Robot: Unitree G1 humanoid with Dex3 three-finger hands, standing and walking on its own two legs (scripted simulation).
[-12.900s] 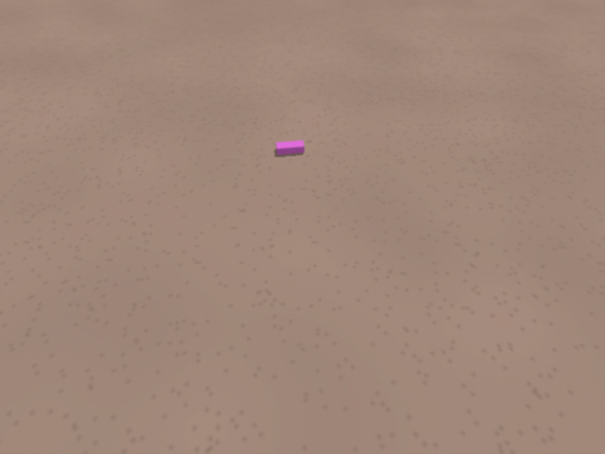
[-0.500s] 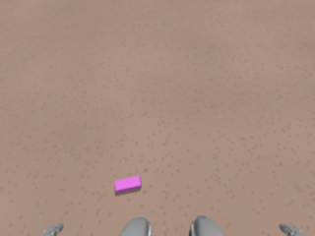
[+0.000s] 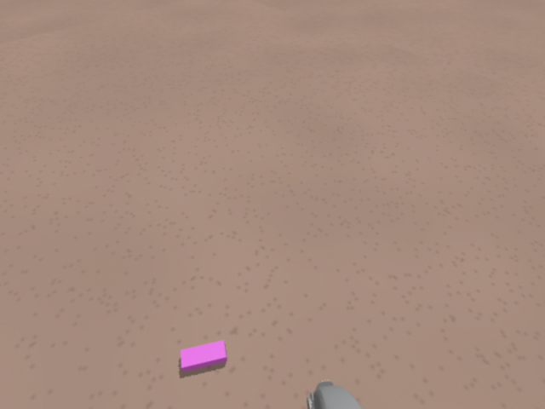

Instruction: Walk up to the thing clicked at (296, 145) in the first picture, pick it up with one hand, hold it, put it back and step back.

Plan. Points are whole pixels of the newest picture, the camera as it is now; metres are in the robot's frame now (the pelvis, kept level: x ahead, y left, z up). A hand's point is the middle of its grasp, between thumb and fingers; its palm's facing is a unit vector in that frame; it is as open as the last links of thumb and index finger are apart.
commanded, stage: walk up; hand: left
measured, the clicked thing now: (204, 355) +0.48 +0.23 -0.75
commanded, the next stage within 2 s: none
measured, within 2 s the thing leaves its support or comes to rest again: neither
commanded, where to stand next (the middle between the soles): +0.08 +0.00 m, yaw -1 degrees
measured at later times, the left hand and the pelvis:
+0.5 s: hand out of the picture +0.17 +0.26 -0.16, palm faces -0.05 -0.92 -0.40, open 7.4 cm; pelvis +0.07 +0.00 -0.03, yaw -2 degrees
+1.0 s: hand out of the picture +0.16 +0.26 -0.16, palm faces -0.07 -0.94 -0.33, open 7.4 cm; pelvis +0.08 +0.01 +0.00, yaw -3 degrees
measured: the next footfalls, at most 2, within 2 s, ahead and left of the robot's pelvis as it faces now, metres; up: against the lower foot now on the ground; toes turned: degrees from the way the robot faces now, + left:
right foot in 0.12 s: +0.14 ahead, -0.13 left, +0.00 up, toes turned -2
left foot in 0.46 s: +0.18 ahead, +0.13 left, +0.00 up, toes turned -1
